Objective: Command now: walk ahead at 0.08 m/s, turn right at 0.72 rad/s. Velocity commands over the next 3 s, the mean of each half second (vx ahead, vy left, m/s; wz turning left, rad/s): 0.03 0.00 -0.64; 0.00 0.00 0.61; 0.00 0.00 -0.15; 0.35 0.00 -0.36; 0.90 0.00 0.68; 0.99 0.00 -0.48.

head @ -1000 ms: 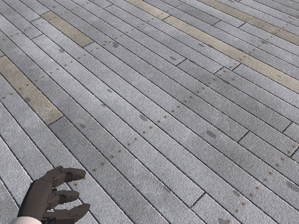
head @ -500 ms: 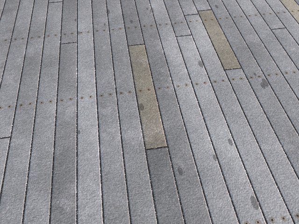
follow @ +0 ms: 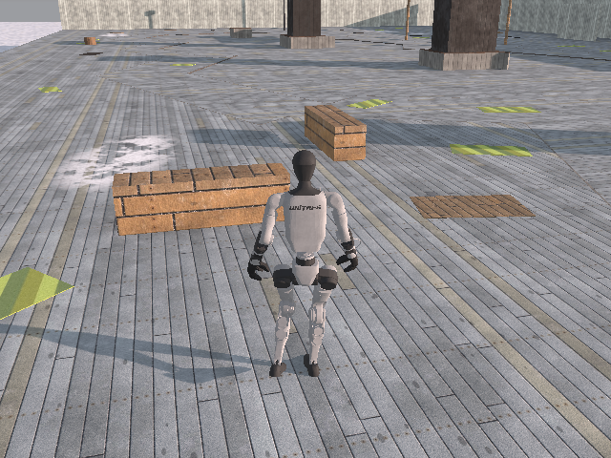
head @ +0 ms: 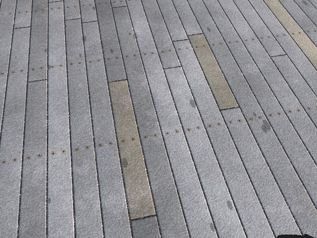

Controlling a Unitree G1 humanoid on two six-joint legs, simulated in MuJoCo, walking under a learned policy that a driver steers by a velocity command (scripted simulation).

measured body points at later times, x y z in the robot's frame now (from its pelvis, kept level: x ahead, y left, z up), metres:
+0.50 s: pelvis +0.09 +0.07 +0.02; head +0.11 +0.09 +0.47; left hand +0.34 +0.29 -0.08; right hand +0.14 -0.23 -0.06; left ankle +0.16 +0.16 -0.72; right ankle +0.02 -0.08 -0.65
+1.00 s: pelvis +0.08 +0.06 +0.02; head +0.12 +0.05 +0.46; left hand +0.24 +0.33 -0.08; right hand +0.22 -0.23 -0.08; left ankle +0.12 +0.20 -0.67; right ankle +0.03 -0.05 -0.72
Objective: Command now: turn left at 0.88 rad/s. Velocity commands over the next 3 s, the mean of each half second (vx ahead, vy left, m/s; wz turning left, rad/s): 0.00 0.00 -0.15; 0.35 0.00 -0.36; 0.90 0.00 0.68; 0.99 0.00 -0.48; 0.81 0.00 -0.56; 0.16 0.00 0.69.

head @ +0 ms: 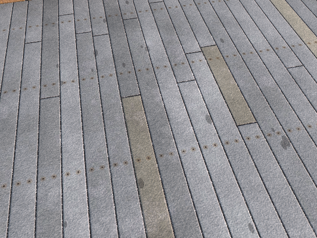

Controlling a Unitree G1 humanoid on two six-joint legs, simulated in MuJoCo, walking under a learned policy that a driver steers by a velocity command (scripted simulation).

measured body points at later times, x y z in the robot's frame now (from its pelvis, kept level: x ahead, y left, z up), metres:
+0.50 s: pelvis +0.02 +0.05 +0.00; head +0.05 +0.04 +0.45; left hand +0.16 +0.32 -0.11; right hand +0.17 -0.23 -0.10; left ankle +0.04 +0.15 -0.74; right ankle +0.01 -0.07 -0.69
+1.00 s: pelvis +0.13 -0.04 +0.01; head +0.12 -0.06 +0.46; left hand +0.27 +0.20 -0.09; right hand +0.13 -0.34 -0.12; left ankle +0.31 +0.07 -0.64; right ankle -0.01 -0.07 -0.74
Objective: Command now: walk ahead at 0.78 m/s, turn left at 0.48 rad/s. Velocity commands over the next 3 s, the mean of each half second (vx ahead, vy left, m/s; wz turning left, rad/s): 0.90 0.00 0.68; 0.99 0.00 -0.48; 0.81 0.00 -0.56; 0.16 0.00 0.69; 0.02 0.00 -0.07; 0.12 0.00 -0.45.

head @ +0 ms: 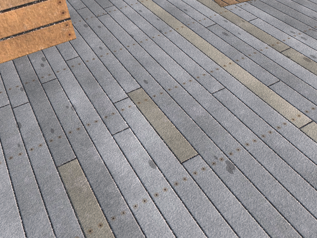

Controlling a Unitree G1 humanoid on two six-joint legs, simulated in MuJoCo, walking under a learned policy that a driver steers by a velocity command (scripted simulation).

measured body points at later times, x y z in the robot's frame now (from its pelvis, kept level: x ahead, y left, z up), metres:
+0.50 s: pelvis +0.40 +0.11 -0.01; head +0.42 +0.12 +0.44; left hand +0.51 +0.40 -0.09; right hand +0.51 -0.17 -0.13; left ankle +0.29 +0.11 -0.74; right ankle +0.61 -0.02 -0.68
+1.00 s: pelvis +0.88 +0.23 -0.01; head +0.91 +0.23 +0.44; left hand +0.77 +0.49 -0.13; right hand +1.17 +0.07 -0.06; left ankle +1.06 +0.44 -0.68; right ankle +0.78 +0.15 -0.74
